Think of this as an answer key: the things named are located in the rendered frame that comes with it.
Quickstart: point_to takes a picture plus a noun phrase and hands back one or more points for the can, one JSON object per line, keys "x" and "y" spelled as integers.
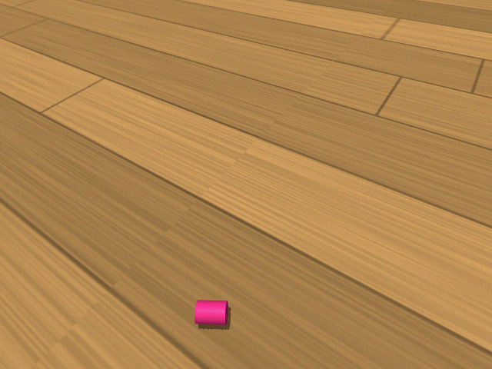
{"x": 211, "y": 312}

